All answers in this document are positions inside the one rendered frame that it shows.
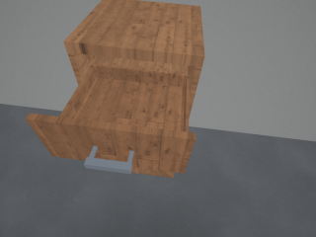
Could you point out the drawer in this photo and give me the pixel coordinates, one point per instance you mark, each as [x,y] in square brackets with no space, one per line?
[120,110]

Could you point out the cabinet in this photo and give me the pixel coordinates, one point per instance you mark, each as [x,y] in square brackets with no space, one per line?
[143,35]

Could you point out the handle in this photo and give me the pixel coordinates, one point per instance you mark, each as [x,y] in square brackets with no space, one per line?
[108,165]

